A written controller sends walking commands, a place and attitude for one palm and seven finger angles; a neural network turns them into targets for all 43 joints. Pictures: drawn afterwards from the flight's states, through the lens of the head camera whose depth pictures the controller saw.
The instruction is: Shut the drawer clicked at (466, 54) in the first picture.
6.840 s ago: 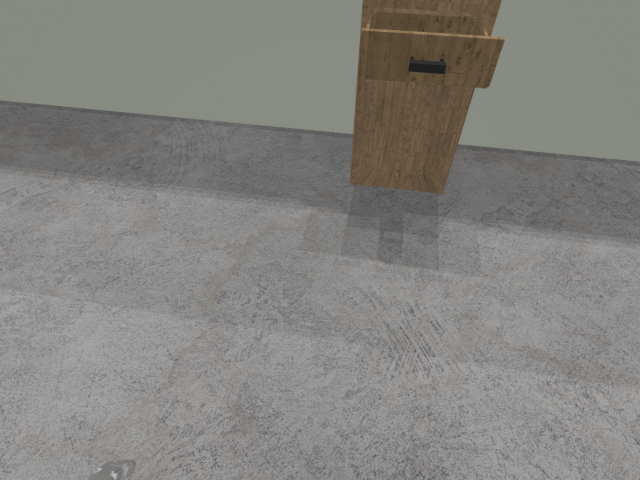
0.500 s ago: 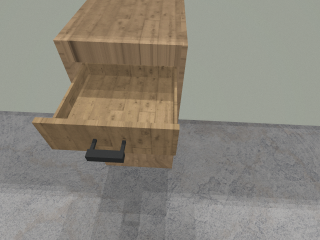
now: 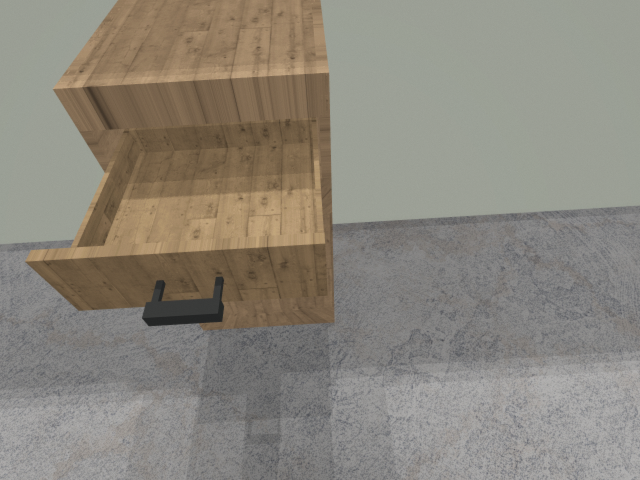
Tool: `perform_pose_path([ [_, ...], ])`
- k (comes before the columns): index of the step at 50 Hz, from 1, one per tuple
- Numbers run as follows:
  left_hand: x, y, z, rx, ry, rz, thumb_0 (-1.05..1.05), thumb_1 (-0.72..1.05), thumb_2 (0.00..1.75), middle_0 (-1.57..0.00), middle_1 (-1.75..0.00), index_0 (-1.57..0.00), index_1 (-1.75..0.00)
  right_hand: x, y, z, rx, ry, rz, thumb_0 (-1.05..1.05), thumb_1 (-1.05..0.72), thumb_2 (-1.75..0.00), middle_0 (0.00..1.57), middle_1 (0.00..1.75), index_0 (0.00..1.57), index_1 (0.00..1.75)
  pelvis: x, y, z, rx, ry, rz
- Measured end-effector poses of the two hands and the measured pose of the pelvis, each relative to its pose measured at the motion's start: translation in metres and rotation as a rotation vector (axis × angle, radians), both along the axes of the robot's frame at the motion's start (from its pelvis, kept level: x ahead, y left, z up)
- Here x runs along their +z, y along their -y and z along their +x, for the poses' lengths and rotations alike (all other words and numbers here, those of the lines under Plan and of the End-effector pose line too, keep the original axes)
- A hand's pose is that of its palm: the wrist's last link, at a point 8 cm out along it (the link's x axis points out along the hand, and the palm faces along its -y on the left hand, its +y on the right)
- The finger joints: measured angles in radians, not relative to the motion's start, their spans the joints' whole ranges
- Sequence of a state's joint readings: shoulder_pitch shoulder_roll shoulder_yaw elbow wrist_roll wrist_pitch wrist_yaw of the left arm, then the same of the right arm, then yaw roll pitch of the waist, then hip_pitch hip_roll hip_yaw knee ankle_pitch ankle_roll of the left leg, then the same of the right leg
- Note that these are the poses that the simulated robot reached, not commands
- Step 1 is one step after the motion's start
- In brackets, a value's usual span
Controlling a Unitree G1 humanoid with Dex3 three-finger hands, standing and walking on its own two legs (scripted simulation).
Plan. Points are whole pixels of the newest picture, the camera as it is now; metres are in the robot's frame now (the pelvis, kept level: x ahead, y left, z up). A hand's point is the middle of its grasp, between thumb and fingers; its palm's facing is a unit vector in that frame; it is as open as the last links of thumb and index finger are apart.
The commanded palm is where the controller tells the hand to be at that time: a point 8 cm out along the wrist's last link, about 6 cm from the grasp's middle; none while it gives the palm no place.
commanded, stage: look again from close up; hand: left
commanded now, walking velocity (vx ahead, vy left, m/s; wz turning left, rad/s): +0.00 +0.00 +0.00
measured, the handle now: (186, 298) +0.36 +0.21 -0.01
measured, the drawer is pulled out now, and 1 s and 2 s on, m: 0.29 0.29 0.29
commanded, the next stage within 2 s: shuffle to correct the standing spot in 0.40 s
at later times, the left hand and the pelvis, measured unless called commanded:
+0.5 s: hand out of the picture +0.00 +0.16 -0.16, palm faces +0.05 -0.98 -0.21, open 7.3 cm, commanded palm none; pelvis +0.00 -0.02 +0.01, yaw +1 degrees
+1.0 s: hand out of the picture +0.05 +0.17 -0.17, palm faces +0.10 -0.97 -0.22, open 7.4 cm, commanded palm none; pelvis +0.06 -0.01 -0.01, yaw +1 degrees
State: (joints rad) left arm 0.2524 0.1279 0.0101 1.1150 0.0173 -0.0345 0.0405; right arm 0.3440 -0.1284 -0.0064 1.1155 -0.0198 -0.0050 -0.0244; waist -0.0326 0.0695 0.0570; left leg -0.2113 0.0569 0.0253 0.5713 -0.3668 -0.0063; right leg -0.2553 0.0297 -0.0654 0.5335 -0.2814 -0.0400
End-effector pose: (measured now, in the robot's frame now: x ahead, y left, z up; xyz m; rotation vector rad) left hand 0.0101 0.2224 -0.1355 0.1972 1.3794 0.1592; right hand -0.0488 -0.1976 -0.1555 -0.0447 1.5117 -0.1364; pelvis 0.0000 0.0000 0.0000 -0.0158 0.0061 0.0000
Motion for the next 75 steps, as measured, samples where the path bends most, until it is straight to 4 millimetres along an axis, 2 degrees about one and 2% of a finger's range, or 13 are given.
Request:
perform_pose_path([
  [10,0.007,0.007,0.016,0.021,0.087,0.023,0.01,0.94,0.90,-0.21,-0.30,-0.21,-0.29,-0.004,0.016,0.042,0.044,0.129,0.002,0.00,-0.91,-0.90,0.19,0.30,0.20,0.30,0.001,0.013,0.007,0.012,0.032,0.023],
  [13,0.009,0.009,0.015,0.027,0.097,0.022,0.01,0.94,0.90,-0.21,-0.30,-0.21,-0.29,-0.002,0.022,0.047,0.062,0.135,-0.008,0.01,-0.92,-0.90,0.20,0.30,0.20,0.30,0.002,0.016,0.006,0.016,0.036,0.025],
  [24,0.006,0.016,-0.014,0.052,0.023,-0.014,0.01,0.92,0.90,-0.20,-0.30,-0.21,-0.29,0.008,0.033,0.034,0.086,0.086,-0.034,0.00,-0.91,-0.90,0.19,0.30,0.20,0.30,0.007,0.018,0.000,0.018,0.028,0.025],
  [31,0.001,0.019,-0.029,0.070,-0.017,-0.040,0.00,0.91,0.90,-0.20,-0.30,-0.21,-0.29,0.008,0.028,0.022,0.090,0.043,-0.034,0.00,-0.91,-0.90,0.19,0.30,0.20,0.30,0.006,0.014,0.003,0.019,0.029,0.021],
  [37,-0.008,0.012,-0.032,0.094,-0.049,-0.060,0.00,0.91,0.90,-0.21,-0.30,-0.21,-0.29,0.008,0.017,0.020,0.081,0.016,-0.040,0.00,-0.91,-0.90,0.19,0.30,0.20,0.30,0.000,0.004,0.016,0.019,0.023,0.015],
  [42,-0.013,0.004,-0.018,0.071,-0.077,-0.057,0.00,0.91,0.90,-0.20,-0.30,-0.20,-0.29,0.005,0.004,0.021,0.048,0.008,-0.035,0.00,-0.91,-0.90,0.20,0.30,0.20,0.30,-0.004,-0.001,0.033,0.003,0.015,0.030],
  [47,-0.011,0.004,0.022,0.063,-0.014,-0.027,0.01,0.91,0.90,-0.20,-0.30,-0.20,-0.29,-0.004,-0.001,0.021,0.034,-0.048,0.004,0.00,-0.91,-0.90,0.20,0.30,0.20,0.30,-0.010,0.005,0.049,0.014,0.014,0.031],
  [50,-0.004,0.005,0.034,0.091,0.048,-0.014,0.00,0.91,0.90,-0.20,-0.30,-0.20,-0.29,-0.003,0.001,0.041,0.058,-0.056,0.014,0.00,-0.91,-0.90,0.20,0.30,0.20,0.30,-0.006,0.006,0.058,0.025,0.021,0.033],
  [55,0.003,0.011,0.030,0.089,-0.019,-0.030,0.00,0.91,0.90,-0.20,-0.30,-0.20,-0.29,0.007,0.010,0.113,0.074,0.079,-0.018,0.01,-0.92,-0.90,0.20,0.30,0.20,0.30,0.005,0.002,0.073,0.017,0.023,0.044],
  [61,-0.015,0.011,0.035,0.086,-0.108,-0.087,0.00,0.90,0.90,-0.20,-0.30,-0.20,-0.29,0.007,0.022,0.173,0.083,0.202,-0.108,0.03,-0.95,-0.90,0.20,0.30,0.20,0.30,-0.006,-0.014,0.097,-0.004,0.043,0.009],
  [66,-0.023,0.005,0.053,0.097,-0.103,-0.084,0.00,0.91,0.90,-0.20,-0.30,-0.20,-0.29,0.009,0.011,0.196,0.108,0.211,-0.111,0.01,-0.94,-0.90,0.19,0.30,0.20,0.30,-0.008,-0.015,0.105,-0.012,0.031,0.041],
  [71,-0.011,0.001,0.066,0.075,-0.065,-0.043,0.00,0.91,0.90,-0.20,-0.30,-0.20,-0.29,0.003,0.011,0.209,0.113,0.236,-0.075,0.00,-0.94,-0.90,0.20,0.30,0.20,0.30,-0.005,-0.009,0.092,-0.013,0.006,0.042],
  [75,0.000,-0.001,0.067,0.052,-0.029,0.009,0.00,0.91,0.90,-0.20,-0.30,-0.20,-0.29,-0.001,0.018,0.207,0.089,0.264,-0.046,0.00,-0.93,-0.90,0.20,0.30,0.20,0.30,-0.004,0.001,0.082,-0.014,0.004,0.027],
])
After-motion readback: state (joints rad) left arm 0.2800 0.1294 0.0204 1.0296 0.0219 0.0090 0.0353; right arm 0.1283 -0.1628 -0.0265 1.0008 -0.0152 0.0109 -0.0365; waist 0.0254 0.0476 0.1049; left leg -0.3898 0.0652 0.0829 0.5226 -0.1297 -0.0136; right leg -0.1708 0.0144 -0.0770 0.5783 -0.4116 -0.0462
